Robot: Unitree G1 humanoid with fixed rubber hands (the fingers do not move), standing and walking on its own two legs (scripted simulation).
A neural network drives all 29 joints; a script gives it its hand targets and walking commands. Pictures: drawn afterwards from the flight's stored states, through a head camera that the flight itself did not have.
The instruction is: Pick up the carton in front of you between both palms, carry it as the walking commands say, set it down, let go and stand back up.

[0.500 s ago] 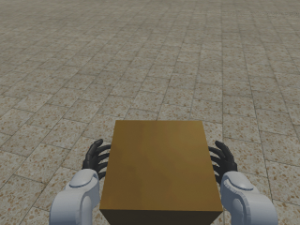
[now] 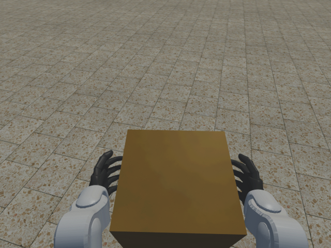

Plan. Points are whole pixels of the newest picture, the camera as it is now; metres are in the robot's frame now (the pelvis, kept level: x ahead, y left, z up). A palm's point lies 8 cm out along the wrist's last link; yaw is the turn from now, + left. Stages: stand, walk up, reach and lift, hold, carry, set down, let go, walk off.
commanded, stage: carry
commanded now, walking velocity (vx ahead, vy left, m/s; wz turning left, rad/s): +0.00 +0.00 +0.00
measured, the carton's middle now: (174, 197) +0.26 +0.00 +0.03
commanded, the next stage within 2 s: hold in 1.94 s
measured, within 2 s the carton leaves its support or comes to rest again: neither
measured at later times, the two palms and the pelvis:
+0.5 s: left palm (110, 173) +0.28 +0.14 +0.09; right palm (245, 172) +0.29 -0.16 +0.09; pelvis +0.04 -0.01 -0.01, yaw +2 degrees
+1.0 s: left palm (105, 190) +0.25 +0.15 +0.07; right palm (244, 190) +0.26 -0.15 +0.07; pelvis +0.01 -0.01 +0.00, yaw +2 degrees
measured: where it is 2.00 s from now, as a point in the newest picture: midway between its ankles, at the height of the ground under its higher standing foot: outside the picture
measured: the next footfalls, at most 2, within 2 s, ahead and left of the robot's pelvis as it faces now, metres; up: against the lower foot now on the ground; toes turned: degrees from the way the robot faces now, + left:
none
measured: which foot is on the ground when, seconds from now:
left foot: down 0.00-1.00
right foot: down 0.00-1.00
